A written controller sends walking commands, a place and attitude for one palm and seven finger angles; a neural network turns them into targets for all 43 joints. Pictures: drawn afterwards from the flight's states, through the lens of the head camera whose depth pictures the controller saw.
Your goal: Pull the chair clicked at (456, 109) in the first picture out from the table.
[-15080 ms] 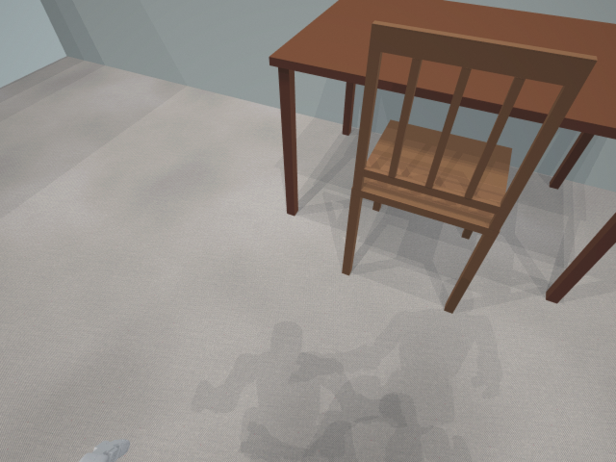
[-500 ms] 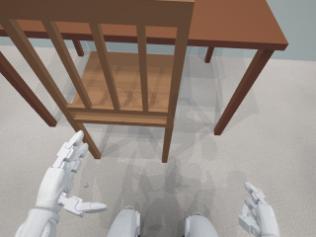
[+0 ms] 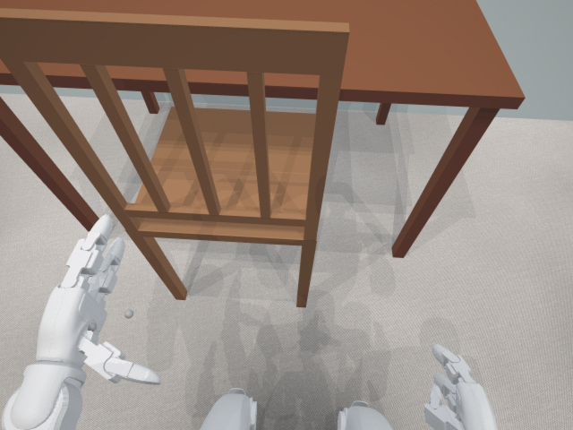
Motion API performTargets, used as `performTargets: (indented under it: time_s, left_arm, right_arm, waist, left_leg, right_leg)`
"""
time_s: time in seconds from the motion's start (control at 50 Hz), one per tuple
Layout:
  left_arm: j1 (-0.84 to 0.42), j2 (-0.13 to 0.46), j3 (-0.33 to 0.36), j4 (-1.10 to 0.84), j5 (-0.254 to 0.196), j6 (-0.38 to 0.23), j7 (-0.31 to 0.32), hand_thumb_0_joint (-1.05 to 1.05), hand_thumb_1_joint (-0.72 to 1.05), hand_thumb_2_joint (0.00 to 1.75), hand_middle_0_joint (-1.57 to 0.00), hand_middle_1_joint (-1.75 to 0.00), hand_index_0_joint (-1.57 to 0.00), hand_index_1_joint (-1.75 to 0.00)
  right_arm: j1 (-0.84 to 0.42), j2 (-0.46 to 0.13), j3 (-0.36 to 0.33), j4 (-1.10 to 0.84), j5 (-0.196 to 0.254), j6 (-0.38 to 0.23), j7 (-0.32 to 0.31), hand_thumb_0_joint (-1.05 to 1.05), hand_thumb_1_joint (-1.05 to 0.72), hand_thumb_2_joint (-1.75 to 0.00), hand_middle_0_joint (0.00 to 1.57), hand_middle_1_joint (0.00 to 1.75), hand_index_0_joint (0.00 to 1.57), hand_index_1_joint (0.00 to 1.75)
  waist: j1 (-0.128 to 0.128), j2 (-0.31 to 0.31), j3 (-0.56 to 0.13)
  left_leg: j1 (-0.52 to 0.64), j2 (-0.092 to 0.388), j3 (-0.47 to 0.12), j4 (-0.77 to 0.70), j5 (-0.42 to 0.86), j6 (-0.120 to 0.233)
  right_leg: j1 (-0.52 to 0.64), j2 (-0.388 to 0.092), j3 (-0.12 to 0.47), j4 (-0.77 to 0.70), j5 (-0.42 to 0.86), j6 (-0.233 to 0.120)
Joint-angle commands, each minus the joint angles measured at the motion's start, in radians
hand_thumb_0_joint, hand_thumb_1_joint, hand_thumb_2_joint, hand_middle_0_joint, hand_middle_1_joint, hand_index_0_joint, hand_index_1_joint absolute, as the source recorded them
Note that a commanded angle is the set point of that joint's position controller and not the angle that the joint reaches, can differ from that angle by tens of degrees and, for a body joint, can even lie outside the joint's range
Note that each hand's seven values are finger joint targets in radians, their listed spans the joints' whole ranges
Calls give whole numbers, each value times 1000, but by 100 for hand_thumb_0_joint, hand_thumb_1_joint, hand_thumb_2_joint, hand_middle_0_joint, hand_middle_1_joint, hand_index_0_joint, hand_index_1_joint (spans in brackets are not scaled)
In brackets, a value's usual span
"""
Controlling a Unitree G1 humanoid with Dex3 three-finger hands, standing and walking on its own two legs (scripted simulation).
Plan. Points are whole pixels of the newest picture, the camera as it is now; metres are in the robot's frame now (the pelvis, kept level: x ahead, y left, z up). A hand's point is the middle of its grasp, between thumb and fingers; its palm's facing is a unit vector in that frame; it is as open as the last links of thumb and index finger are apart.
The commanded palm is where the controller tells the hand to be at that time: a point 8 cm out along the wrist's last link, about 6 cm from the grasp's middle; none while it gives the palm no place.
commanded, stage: raise the hand toward the chair's back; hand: left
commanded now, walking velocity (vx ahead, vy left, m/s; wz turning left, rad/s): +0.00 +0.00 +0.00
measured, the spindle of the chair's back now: (198, 155) +0.53 +0.19 +0.03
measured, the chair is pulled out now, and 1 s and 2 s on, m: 0.00 0.00 0.00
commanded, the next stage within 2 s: aim the fingers beside a spindle in 0.48 s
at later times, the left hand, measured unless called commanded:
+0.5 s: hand (146, 326) +0.24 +0.19 +0.05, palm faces -0.03 -1.00 -0.07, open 16.9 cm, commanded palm +0.22 +0.25 +0.05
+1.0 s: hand (155, 294) +0.28 +0.19 +0.03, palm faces -0.02 -1.00 -0.06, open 16.9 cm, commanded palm +0.26 +0.25 +0.03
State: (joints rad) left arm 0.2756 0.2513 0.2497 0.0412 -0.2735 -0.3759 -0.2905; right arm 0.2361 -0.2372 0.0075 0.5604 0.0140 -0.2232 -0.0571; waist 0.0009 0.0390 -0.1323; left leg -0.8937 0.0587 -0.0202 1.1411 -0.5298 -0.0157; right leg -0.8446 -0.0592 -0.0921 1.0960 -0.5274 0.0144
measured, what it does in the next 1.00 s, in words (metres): stands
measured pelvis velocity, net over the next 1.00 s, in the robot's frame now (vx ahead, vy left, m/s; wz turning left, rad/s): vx -0.01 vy -0.01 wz -0.01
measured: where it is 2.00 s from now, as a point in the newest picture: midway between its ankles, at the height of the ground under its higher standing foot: outside the picture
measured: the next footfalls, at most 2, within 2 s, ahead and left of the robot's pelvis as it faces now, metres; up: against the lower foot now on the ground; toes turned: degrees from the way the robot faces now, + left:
none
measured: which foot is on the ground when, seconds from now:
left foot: down 0.00-1.00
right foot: down 0.00-1.00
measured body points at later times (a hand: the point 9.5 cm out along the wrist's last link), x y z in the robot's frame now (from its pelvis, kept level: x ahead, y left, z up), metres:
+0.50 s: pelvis -0.01 -0.01 +0.00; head +0.07 -0.01 +0.45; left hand +0.23 +0.24 +0.05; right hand +0.17 -0.25 -0.08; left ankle +0.01 +0.13 -0.65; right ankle +0.00 -0.13 -0.65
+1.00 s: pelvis -0.01 -0.01 -0.01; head +0.08 -0.01 +0.43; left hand +0.28 +0.25 +0.04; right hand +0.15 -0.26 -0.10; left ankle +0.01 +0.13 -0.65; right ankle +0.00 -0.13 -0.65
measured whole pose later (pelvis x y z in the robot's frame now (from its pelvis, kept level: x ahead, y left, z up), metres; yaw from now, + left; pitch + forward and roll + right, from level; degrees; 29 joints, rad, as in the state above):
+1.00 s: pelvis -0.01 -0.01 -0.01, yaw +0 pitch +18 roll -2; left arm 0.07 0.26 0.25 0.25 -0.26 -0.39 -0.31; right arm 0.24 -0.26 0.01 0.57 0.01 -0.23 -0.06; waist -0.02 0.03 -0.13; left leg -0.95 0.06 -0.01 1.16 -0.52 -0.02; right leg -0.92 -0.06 -0.08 1.14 -0.52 0.01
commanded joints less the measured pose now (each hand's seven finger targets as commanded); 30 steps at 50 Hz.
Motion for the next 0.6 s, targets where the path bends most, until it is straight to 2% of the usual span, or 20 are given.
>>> performTargets:
  time_s: [0.0,0.04,0.1,0.16,0.2,0.22,0.26,0.32,0.34,0.36,0.4,0.44,0.46,0.54,0.56,0.58]
  left_arm:
    - [-34,127,38,-99,-9,-11,-50,0,-50,30,-6,-8,-6,-8]
    - [-33,154,68,-154,-24,-10,-57,0,-50,30,-6,-8,-6,-8]
    - [-27,188,127,-194,-37,-40,-23,0,-50,30,-6,-8,-6,-8]
    - [-48,142,108,-184,-37,-89,16,0,-50,30,-6,-8,-6,-8]
    - [-60,133,89,-140,-19,-103,25,0,-50,30,-6,-8,-6,-8]
    - [-63,118,66,-126,-11,-106,20,0,-50,30,-6,-8,-6,-8]
    - [-68,123,45,-120,-1,-99,2,0,-50,30,-6,-8,-6,-8]
    - [-54,129,38,-123,-7,-75,-34,0,-50,30,-6,-8,-6,-8]
    - [-60,156,60,-143,-12,-72,-38,0,-50,30,-6,-8,-6,-8]
    - [-56,155,67,-152,-19,-69,-41,0,-50,30,-6,-8,-6,-8]
    - [-56,166,90,-158,-28,-70,-32,0,-50,30,-6,-8,-6,-8]
    - [-66,152,96,-155,-37,-81,-18,0,-50,30,-6,-8,-6,-8]
    - [-68,142,94,-148,-36,-88,-11,0,-50,30,-6,-8,-6,-8]
    - [-80,126,64,-110,-19,-94,-11,0,-50,30,-6,-8,-6,-8]
    - [-82,121,54,-112,-17,-92,-18,0,-50,30,-6,-8,-6,-8]
    - [-99,117,36,-107,-14,-89,-27,0,-50,30,-6,-8,-6,-8]
  right_arm:
    - [-23,-147,-66,-151,14,-51,-13,0,-90,-90,20,30,20,30]
    - [-22,-147,-70,-160,13,-53,-14,0,-90,-90,20,30,20,30]
    - [-27,-132,-71,-152,7,-55,-14,0,-90,-90,20,30,20,30]
    - [-28,-120,-68,-137,3,-60,-7,0,-90,-90,20,30,20,30]
    - [-27,-124,-69,-129,4,-58,-5,0,-90,-90,20,30,20,30]
    - [-25,-127,-67,-129,5,-59,-3,0,-90,-90,20,30,20,30]
    - [-22,-135,-68,-133,8,-60,-3,0,-90,-90,20,30,20,30]
    - [-21,-140,-70,-145,14,-58,-6,0,-90,-90,20,30,20,30]
    - [-23,-142,-71,-149,12,-59,-9,0,-90,-90,20,30,20,30]
    - [-27,-138,-69,-151,12,-60,-11,0,-90,-90,20,30,20,30]
    - [-30,-133,-68,-146,12,-59,-13,0,-90,-90,20,30,20,30]
    - [-36,-126,-66,-142,10,-62,-14,0,-90,-90,20,30,20,30]
    - [-36,-124,-66,-139,10,-63,-13,0,-90,-90,20,30,20,30]
    - [-32,-128,-64,-132,10,-64,-10,0,-90,-90,20,30,20,30]
    - [-32,-130,-64,-136,10,-65,-9,0,-90,-90,20,30,20,30]
    - [-29,-133,-64,-136,10,-67,-11,0,-90,-90,20,30,20,30]
  waist:
    - [-21,-21,-231]
    - [-9,-22,-286]
    - [8,-13,-308]
    - [-3,-4,-248]
    - [-14,-13,-203]
    - [-20,10,-195]
    - [-24,29,-209]
    - [-24,1,-241]
    - [-17,5,-263]
    - [-12,8,-267]
    - [-10,-6,-263]
    - [-13,-30,-241]
    - [-12,-13,-230]
    - [-25,-15,-204]
    - [-24,-12,-213]
    - [-33,-11,-218]
  left_leg:
    - [175,-53,4,-172,306,30]
    - [201,-56,7,-175,338,32]
    - [210,-57,10,-169,382,31]
    - [187,-57,12,-167,345,26]
    - [161,-54,10,-167,304,27]
    - [165,-54,12,-167,292,27]
    - [171,-53,15,-167,274,28]
    - [182,-55,17,-172,287,34]
    - [182,-56,18,-172,287,33]
    - [185,-58,19,-173,295,35]
    - [187,-56,12,-175,307,35]
    - [171,-57,12,-170,293,33]
    - [169,-57,12,-169,287,32]
    - [163,-56,11,-167,257,32]
    - [163,-56,11,-168,257,32]
    - [163,-57,13,-160,254,34]
  right_leg:
    - [147,61,14,-160,273,-27]
    - [189,58,20,-163,312,-24]
    - [218,59,24,-157,357,-23]
    - [179,57,21,-155,316,-23]
    - [147,59,22,-157,267,-25]
    - [131,57,23,-157,254,-26]
    - [125,54,29,-161,239,-27]
    - [166,54,38,-176,265,-24]
    - [182,51,42,-178,265,-23]
    - [194,52,45,-180,275,-24]
    - [194,57,36,-177,280,-24]
    - [190,54,39,-181,270,-20]
    - [176,55,39,-177,261,-21]
    - [140,55,35,-175,225,-22]
    - [144,53,36,-174,226,-22]
    - [135,53,42,-175,227,-21]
